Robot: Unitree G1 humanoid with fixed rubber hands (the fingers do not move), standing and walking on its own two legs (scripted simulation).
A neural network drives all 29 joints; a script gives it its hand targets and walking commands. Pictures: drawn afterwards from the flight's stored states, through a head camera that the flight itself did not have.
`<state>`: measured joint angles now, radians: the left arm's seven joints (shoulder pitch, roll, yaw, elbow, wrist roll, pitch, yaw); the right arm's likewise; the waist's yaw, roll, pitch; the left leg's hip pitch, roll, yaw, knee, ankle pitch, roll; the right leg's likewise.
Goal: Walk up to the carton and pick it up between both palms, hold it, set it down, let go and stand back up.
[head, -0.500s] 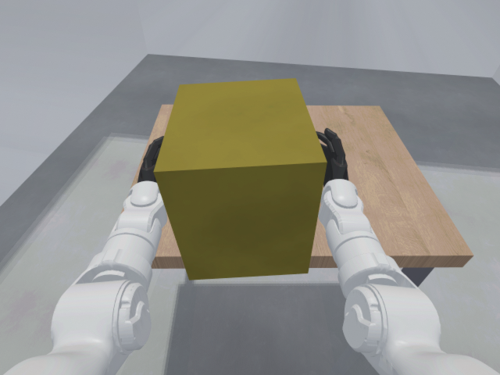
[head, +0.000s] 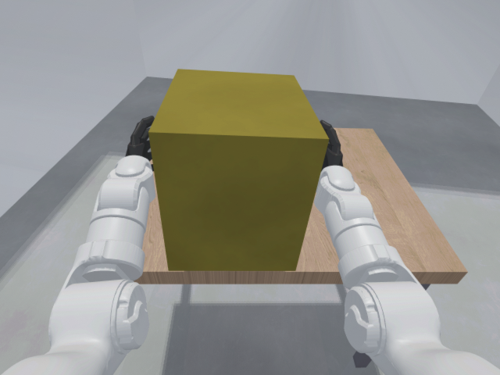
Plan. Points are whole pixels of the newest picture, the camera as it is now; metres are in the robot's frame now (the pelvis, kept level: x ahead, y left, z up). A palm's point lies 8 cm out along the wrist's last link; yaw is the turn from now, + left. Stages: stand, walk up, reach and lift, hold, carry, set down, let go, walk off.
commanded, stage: reach and lift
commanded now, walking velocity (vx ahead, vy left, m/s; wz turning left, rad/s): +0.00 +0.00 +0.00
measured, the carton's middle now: (235, 167) +0.44 +0.01 +0.16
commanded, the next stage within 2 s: hold in 1.22 s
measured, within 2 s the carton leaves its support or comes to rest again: neither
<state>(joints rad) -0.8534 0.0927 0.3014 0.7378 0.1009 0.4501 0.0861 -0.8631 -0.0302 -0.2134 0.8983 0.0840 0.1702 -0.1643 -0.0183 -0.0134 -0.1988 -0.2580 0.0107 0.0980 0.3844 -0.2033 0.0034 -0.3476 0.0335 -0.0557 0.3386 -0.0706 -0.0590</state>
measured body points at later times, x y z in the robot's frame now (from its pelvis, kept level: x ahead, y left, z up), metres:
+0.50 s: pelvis -0.02 +0.01 +0.00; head -0.08 +0.02 +0.45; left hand +0.39 +0.17 +0.21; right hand +0.39 -0.14 +0.23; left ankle -0.01 +0.11 -0.74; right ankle +0.06 -0.08 -0.74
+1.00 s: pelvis +0.00 +0.00 +0.00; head -0.04 +0.01 +0.45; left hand +0.41 +0.18 +0.21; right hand +0.42 -0.14 +0.22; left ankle -0.01 +0.11 -0.74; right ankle +0.06 -0.08 -0.74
